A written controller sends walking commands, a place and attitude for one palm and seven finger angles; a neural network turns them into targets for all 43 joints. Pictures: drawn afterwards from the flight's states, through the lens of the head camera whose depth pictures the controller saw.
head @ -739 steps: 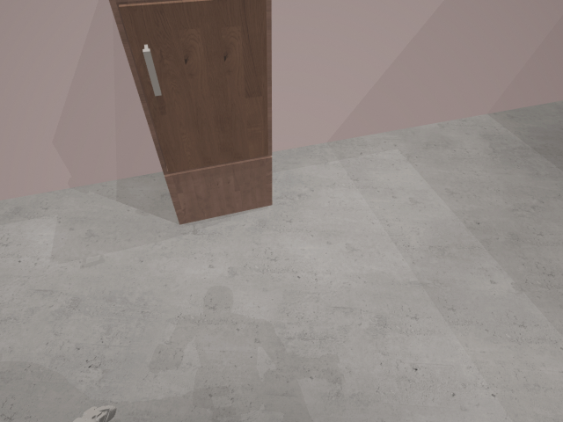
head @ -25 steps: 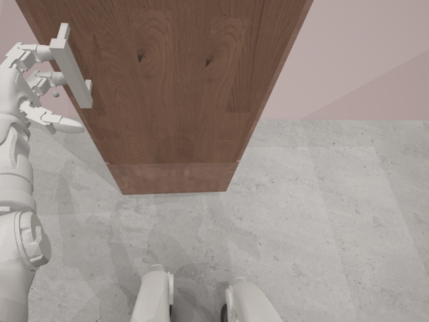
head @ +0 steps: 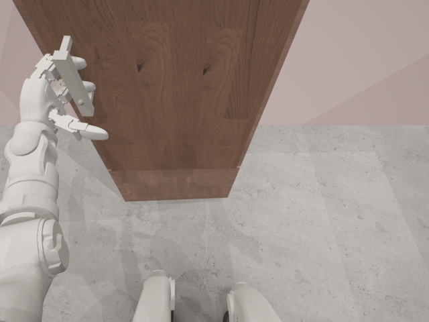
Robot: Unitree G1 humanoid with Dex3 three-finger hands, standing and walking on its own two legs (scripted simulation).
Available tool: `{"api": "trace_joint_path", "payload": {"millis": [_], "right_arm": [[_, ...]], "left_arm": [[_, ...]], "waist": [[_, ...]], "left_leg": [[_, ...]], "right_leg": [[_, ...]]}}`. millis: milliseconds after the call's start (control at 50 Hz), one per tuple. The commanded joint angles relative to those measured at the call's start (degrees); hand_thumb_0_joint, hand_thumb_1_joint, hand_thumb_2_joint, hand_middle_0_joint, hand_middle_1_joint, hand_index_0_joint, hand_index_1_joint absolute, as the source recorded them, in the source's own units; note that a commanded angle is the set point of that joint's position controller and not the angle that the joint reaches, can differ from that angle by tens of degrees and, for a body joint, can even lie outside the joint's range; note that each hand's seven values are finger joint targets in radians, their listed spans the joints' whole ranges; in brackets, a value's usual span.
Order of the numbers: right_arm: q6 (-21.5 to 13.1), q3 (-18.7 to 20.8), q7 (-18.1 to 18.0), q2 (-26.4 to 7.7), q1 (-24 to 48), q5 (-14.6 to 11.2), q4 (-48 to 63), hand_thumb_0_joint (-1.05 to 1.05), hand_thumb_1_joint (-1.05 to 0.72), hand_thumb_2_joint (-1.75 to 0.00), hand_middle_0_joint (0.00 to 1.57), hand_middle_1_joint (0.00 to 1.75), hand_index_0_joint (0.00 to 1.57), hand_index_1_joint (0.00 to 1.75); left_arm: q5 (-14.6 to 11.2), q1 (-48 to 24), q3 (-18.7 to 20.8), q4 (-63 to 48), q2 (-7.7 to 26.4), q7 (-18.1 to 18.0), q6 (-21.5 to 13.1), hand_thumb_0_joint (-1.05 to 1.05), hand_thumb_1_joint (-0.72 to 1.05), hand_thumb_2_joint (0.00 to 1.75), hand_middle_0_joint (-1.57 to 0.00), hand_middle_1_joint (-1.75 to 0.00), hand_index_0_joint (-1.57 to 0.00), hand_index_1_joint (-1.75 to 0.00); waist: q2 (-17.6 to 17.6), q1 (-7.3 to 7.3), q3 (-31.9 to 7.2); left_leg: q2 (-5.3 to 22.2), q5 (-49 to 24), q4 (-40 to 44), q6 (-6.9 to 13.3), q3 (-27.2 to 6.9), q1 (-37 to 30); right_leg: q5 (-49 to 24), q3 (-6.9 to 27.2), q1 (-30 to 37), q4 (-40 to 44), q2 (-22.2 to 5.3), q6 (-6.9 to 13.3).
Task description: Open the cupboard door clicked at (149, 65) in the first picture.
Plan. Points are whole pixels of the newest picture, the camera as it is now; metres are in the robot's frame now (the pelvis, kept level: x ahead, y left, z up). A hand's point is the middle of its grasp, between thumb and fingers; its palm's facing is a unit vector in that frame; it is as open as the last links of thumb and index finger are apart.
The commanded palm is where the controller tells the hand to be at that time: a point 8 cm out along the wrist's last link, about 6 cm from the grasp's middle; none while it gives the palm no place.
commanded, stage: slide the fingers in behind the handle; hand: left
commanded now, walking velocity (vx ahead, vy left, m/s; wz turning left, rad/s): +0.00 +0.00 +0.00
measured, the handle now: (78, 79) +0.53 +0.24 +0.09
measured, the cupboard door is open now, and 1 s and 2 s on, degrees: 0 0 18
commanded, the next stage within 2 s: close the thumb around the handle in 0.56 s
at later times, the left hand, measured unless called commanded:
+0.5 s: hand (92, 103) +0.48 +0.21 +0.08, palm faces +0.04 -1.00 +0.00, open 13.8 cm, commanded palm +0.47 +0.25 +0.08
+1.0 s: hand (89, 104) +0.48 +0.21 +0.08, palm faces +0.04 -1.00 +0.00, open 10.7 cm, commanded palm +0.45 +0.25 +0.08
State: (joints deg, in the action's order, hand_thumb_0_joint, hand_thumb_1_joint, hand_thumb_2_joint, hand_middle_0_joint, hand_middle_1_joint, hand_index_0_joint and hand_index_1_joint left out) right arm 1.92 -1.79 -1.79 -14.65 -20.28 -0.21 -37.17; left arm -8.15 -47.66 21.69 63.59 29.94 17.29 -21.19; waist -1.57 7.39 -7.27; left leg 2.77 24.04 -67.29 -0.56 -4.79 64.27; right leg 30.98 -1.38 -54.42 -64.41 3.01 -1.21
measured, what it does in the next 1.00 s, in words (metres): stands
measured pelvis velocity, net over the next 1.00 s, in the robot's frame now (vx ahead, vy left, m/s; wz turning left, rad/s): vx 0.00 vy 0.00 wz -0.01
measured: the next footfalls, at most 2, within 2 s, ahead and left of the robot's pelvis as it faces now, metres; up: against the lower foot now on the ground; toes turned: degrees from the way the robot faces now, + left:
none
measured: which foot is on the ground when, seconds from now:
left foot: down 0.00-1.00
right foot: down 0.00-1.00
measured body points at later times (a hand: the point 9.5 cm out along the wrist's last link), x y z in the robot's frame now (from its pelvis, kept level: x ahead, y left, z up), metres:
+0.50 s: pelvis +0.00 +0.00 +0.00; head +0.11 +0.03 +0.44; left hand +0.48 +0.26 +0.08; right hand +0.03 -0.27 -0.11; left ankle +0.07 +0.12 -0.64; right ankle +0.00 -0.14 -0.64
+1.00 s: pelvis +0.00 +0.00 +0.01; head +0.11 +0.03 +0.44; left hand +0.47 +0.27 +0.09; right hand +0.04 -0.27 -0.10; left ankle +0.07 +0.12 -0.64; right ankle +0.00 -0.14 -0.64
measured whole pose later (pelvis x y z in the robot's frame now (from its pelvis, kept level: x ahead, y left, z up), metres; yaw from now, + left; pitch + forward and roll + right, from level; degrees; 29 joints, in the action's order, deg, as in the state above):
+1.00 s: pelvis +0.00 +0.00 +0.01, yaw +0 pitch +20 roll -4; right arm 3.4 -1.1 -1.4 -14.6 -20.1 -0.3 -36.4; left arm -8.1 -43.8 21.6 61.2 26.8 15.2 -23.1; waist -1.7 7.3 -7.7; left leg 3.0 24.2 -65.9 -0.6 -3.7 61.5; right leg 31.0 -0.3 -52.3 -63.6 3.0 -1.2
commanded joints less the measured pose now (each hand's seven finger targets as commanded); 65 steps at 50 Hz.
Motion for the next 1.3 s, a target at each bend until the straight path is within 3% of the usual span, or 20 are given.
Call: {"api": "trace_joint_path", "payload": {"millis": [0, 60, 100, 200, 260, 300, 320, 380, 420, 460, 640, 720, 780, 820, 900, 940, 980, 1020, 1140, 1280], "right_arm": [[-1.37, 4.2, -0.56, -10.42, -8.02, 0.02, 3.35, 0.0, -0.9, -0.9, 0.2, 0.3, 0.2, 0.3], [-1.27, 4.35, -0.23, -10.28, -7.91, 0.1, 3.06, 0.0, -0.9, -0.9, 0.2, 0.3, 0.2, 0.3], [-1.3, 4.44, -0.36, -10.35, -8.13, 0.12, 2.92, 0.0, -0.9, -0.9, 0.2, 0.3, 0.2, 0.3], [-1.37, 4.49, -0.35, -10.34, -8.38, 0.25, 2.63, 0.0, -0.9, -0.9, 0.2, 0.3, 0.2, 0.3], [-1.23, 4.68, -0.17, -10.1, -7.99, 0.17, 2.56, 0.0, -0.9, -0.9, 0.2, 0.3, 0.2, 0.3], [-1.34, 4.44, -0.2, -10.18, -8.26, 0.24, 2.48, 0.0, -0.9, -0.9, 0.2, 0.3, 0.2, 0.3], [-1.2, 4.61, -0.35, -10.62, -8.06, 0.08, 2.28, 0.0, -0.9, -0.9, 0.2, 0.3, 0.2, 0.3], [-1.05, 4.31, -0.44, -10.47, -7.83, 0.05, 3.0, 0.0, -0.9, -0.9, 0.2, 0.3, 0.2, 0.3], [-1.01, 4.24, -0.27, -10.06, -7.64, 0.03, 3.24, 0.0, -0.9, -0.9, 0.2, 0.3, 0.2, 0.3], [-0.82, 4.32, -0.2, -10.03, -7.51, 0.11, 3.25, 0.0, -0.9, -0.9, 0.2, 0.3, 0.2, 0.3], [-0.44, 4.44, -0.24, -10.16, -7.16, -0.15, 3.83, 0.0, -0.9, -0.9, 0.2, 0.3, 0.2, 0.3], [-0.21, 4.64, -0.16, -10.09, -7.18, -0.23, 4.1, 0.0, -0.9, -0.9, 0.2, 0.3, 0.2, 0.3], [0.16, 4.6, -0.1, -9.95, -7.1, -0.29, 4.19, 0.0, -0.9, -0.9, 0.2, 0.3, 0.2, 0.3], [0.3, 4.55, -0.18, -10.3, -7.03, -0.36, 4.2, 0.0, -0.9, -0.9, 0.2, 0.3, 0.2, 0.3], [0.15, 4.68, -0.18, -9.9, -7.05, -0.14, 4.49, 0.0, -0.9, -0.9, 0.2, 0.3, 0.2, 0.3], [0.2, 4.74, -0.28, -10.22, -6.85, -0.07, 4.13, 0.0, -0.9, -0.9, 0.2, 0.3, 0.2, 0.3], [0.08, 4.71, -0.16, -9.95, -6.49, -0.17, 4.41, 0.0, -0.9, -0.9, 0.2, 0.3, 0.2, 0.3], [0.07, 4.64, -0.21, -10.11, -6.54, -0.15, 4.35, 0.0, -0.9, -0.9, 0.2, 0.3, 0.2, 0.3], [0.25, 4.48, -0.37, -10.15, -6.48, -0.2, 4.28, 0.0, -0.9, -0.9, 0.2, 0.3, 0.2, 0.3], [0.14, 4.69, -0.22, -10.19, -6.29, -0.12, 4.28, 0.0, -0.9, -0.9, 0.2, 0.3, 0.2, 0.3]], "left_arm": [[-0.33, -27.22, 0.09, -13.09, 10.84, -0.33, -4.3, 0.0, -0.5, 0.3, -0.3, -1.2, -0.3, -1.2], [0.4, -26.81, -1.81, -12.35, 8.44, -1.02, -4.52, 0.0, -0.5, 0.3, -0.3, -1.2, -0.3, -1.2], [0.4, -27.74, -1.73, -12.2, 8.57, -1.36, -4.74, 0.0, -0.5, 0.3, -0.3, -1.2, -0.3, -1.2], [0.48, -29.38, -1.81, -13.57, 8.63, -1.84, -5.18, 0.0, -0.5, 0.3, -0.3, -1.2, -0.3, -1.2], [0.63, -28.29, -3.96, -13.48, 5.8, -1.78, -4.98, 0.0, -0.5, 0.3, -0.3, -1.2, -0.3, -1.2], [0.26, -28.66, -3.01, -13.09, 6.76, -1.93, -5.02, 0.0, -0.5, 0.3, -0.3, -1.2, -0.3, -1.2], [0.45, -29.03, -1.41, -12.73, 9.05, -2.13, -5.03, 0.0, -0.5, 0.3, -0.3, -1.2, -0.3, -1.2], [0.32, -27.15, 1.84, -12.92, 12.54, -2.81, -4.98, 0.0, -0.5, 0.3, -0.3, -1.2, -0.3, -1.2], [0.82, -25.53, 1.28, -13.15, 11.62, -2.7, -5.69, 0.0, -0.5, 0.3, -0.3, -1.2, -0.3, -1.2], [0.55, -26.14, 0.12, -13.8, 10.12, -2.61, -5.91, 0.0, -0.5, 0.3, -0.3, -1.2, -0.3, -1.2], [-0.26, -21.79, 2.96, -14.72, 12.69, -2.07, -6.96, 0.0, -0.5, 0.3, -0.3, -1.2, -0.3, -1.2], [-0.59, -19.05, 2.91, -15.02, 11.61, -1.68, -6.74, 0.0, -0.28, 0.4, -0.32, -1.22, -0.32, -1.22], [-0.64, -19.05, 1.23, -13.93, 9.74, -1.44, -5.76, 0.0, -0.11, 0.47, -0.33, -1.24, -0.33, -1.24], [-0.5, -19.06, 2.33, -13.27, 11.39, -1.46, -5.55, 0.0, 0.0, 0.52, -0.34, -1.25, -0.34, -1.25], [-0.72, -20.79, -0.09, -14.91, 8.01, -1.68, -6.17, 0.0, 0.23, 0.61, -0.35, -1.28, -0.35, -1.28], [-0.76, -20.89, 1.65, -14.85, 10.21, -1.95, -6.53, 0.0, 0.34, 0.66, -0.36, -1.29, -0.36, -1.29], [-0.82, -20.33, 0.79, -15.66, 8.97, -1.82, -6.84, 0.0, 0.45, 0.71, -0.37, -1.3, -0.37, -1.3], [-0.5, -19.79, 2.0, -14.99, 10.65, -1.82, -7.08, 0.0, 0.56, 0.76, -0.38, -1.31, -0.38, -1.31], [-0.37, -21.3, 1.58, -14.1, 10.76, -1.76, -6.29, 0.0, 0.9, 0.9, -0.4, -1.35, -0.4, -1.35], [-0.56, -21.76, 0.21, -14.56, 8.69, -1.96, -6.27, 0.0, 0.9, 0.9, -0.4, -1.35, -0.4, -1.35]], "waist": [[-7.7, 1.95, -24.61], [-8.12, 2.13, -24.19], [-6.99, 2.83, -23.62], [-8.63, 2.39, -26.0], [-8.97, 2.7, -25.88], [-8.11, 2.66, -25.17], [-7.36, 2.54, -25.46], [-7.12, 1.26, -26.34], [-8.46, 0.62, -27.47], [-7.48, 1.51, -25.56], [-7.1, -0.04, -26.42], [-6.32, -0.28, -26.94], [-5.75, 0.43, -24.06], [-5.55, 0.11, -23.23], [-6.43, 0.83, -23.83], [-5.99, 0.45, -24.92], [-6.71, 0.21, -25.67], [-6.5, -0.2, -26.15], [-6.65, 0.44, -24.44], [-7.09, 0.62, -24.03]], "left_leg": [[-0.61, -10.95, 7.24, 2.35, -0.12, -31.82], [-0.46, -10.17, 7.48, 2.02, -0.48, -32.8], [-0.51, -9.63, 7.25, 2.24, -0.47, -32.08], [-0.63, -10.92, 7.13, 2.13, -0.63, -33.53], [-0.52, -11.2, 7.28, 1.95, -0.57, -34.73], [-0.75, -10.96, 7.2, 2.18, -0.65, -33.65], [-0.48, -10.44, 7.41, 2.09, -0.73, -33.48], [-0.81, -11.01, 7.36, 2.36, 0.38, -31.1], [-0.76, -12.86, 7.14, 2.14, 0.47, -32.59], [-0.61, -12.14, 7.27, 2.17, 0.4, -32.19], [-0.81, -13.81, 7.4, 2.17, 1.19, -31.75], [-0.81, -15.78, 7.55, 2.17, 1.41, -32.77], [-0.89, -14.46, 7.85, 2.27, 1.48, -31.5], [-0.82, -13.55, 8.19, 2.1, 1.21, -30.91], [-0.82, -13.92, 8.11, 2.15, 0.73, -33.09], [-0.71, -14.05, 8.07, 2.02, 0.69, -32.96], [-0.9, -14.02, 8.04, 2.0, 0.98, -33.35], [-0.83, -14.67, 7.89, 2.0, 0.99, -33.02], [-0.85, -13.01, 8.04, 2.06, 0.97, -31.93], [-0.67, -11.64, 8.51, 1.8, 0.26, -33.34]], "right_leg": [[-11.51, -1.07, -2.91, 9.82, 0.91, 2.73], [-10.63, -1.39, -4.6, 9.76, 0.87, 2.72], [-10.61, -1.22, -4.39, 9.83, 0.9, 2.73], [-11.28, -1.23, -3.97, 9.37, 0.79, 2.93], [-11.42, -1.32, -4.92, 9.81, 0.76, 2.79], [-11.45, -1.37, -4.23, 9.79, 0.9, 2.88], [-11.08, -1.19, -4.22, 9.78, 0.78, 2.77], [-12.16, -0.62, -0.76, 9.91, 0.68, 2.62], [-13.26, -0.69, -0.85, 9.46, 0.79, 2.73], [-12.91, -0.89, -1.47, 9.79, 0.85, 2.56], [-15.53, -0.37, 1.74, 9.81, 0.97, 2.6], [-17.48, -0.55, 2.49, 9.78, 1.04, 2.47], [-16.71, -0.64, 1.78, 10.37, 1.0, 2.33], [-15.7, -0.72, 1.41, 10.24, 0.91, 2.42], [-14.78, -0.97, -0.26, 10.2, 1.02, 2.66], [-15.03, -0.77, 0.54, 10.15, 0.87, 2.54], [-15.03, -0.75, 0.82, 10.18, 0.88, 2.53], [-15.77, -0.67, 1.38, 9.78, 0.88, 2.56], [-14.55, -0.65, 0.88, 10.25, 0.81, 2.49], [-12.41, -1.14, -1.28, 10.34, 0.89, 2.65]]}}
